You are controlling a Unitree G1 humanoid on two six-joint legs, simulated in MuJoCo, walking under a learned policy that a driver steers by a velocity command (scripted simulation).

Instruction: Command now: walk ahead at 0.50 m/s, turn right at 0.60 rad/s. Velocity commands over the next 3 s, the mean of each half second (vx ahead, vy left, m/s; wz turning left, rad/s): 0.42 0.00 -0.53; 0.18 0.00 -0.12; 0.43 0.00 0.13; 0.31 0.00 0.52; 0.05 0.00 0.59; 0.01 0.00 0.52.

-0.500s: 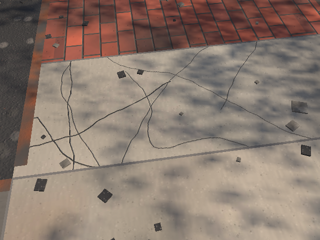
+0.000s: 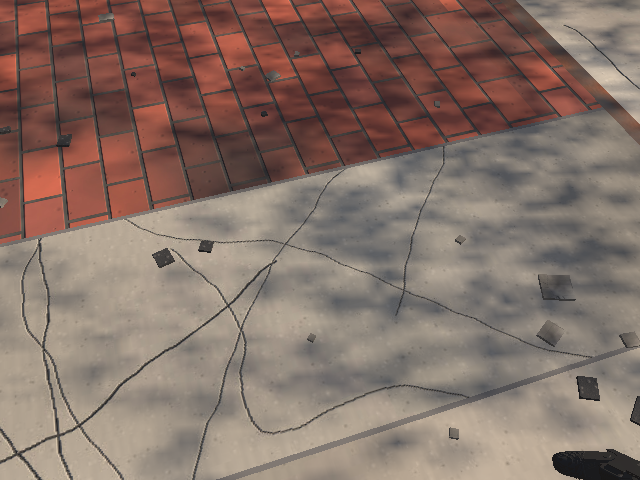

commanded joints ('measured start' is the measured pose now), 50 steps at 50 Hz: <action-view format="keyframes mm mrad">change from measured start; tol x32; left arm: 1 -24 103 13 -82 24 -6 -7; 50 -312 16 -5 -18 30 -3 -14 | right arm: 1 200 -131 -57 -4 13 6 -10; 50 382 -110 -55 275 23 13 -18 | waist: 1 -106 63 -94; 18 -124 101 37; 25 -7 -16 -485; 50 -122 112 151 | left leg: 1 465 388 -573 -332 -349 152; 20 471 248 168 -183 846 61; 22 387 208 196 145 701 29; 24 -66 5 104 759 -555 -31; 46 380 7 29 -215 -220 67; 50 417 379 -506 -547 -543 216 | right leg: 1 -483 -111 -56 363 101 9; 21 -170 -65 -272 -347 377 -34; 25 432 -554 228 -331 1536 -281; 30 -70 -342 -54 -549 1102 -141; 42 -120 -361 119 -730 -44 -152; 50 -619 -141 -146 -74 145 13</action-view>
